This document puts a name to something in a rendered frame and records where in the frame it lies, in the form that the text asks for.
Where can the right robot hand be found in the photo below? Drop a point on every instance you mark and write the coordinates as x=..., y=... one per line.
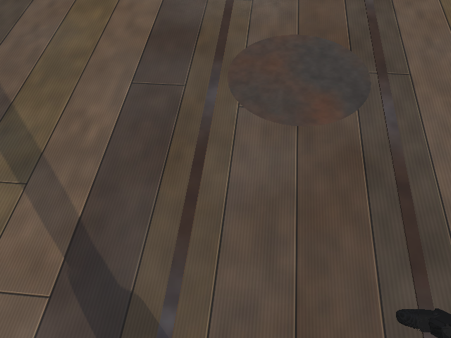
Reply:
x=437, y=322

